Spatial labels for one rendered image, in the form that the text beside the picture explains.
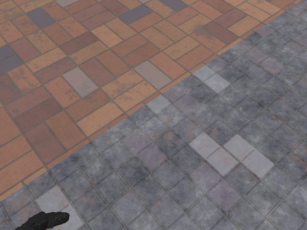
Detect left robot hand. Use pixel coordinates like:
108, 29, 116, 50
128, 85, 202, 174
15, 211, 70, 230

